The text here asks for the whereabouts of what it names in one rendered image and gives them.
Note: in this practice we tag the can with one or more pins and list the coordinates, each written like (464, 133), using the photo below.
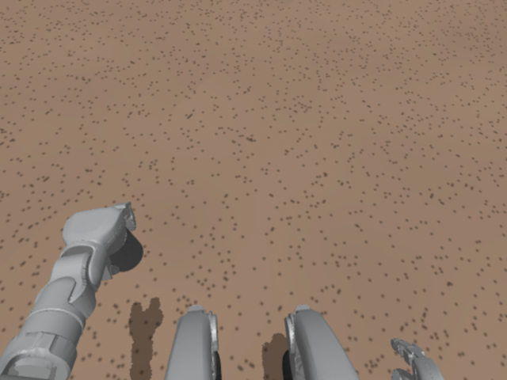
(126, 252)

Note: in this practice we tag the left robot arm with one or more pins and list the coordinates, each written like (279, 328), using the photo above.
(45, 348)

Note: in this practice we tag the left robot hand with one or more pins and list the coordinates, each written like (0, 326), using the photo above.
(102, 226)

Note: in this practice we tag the right robot hand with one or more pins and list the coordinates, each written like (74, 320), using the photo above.
(423, 368)

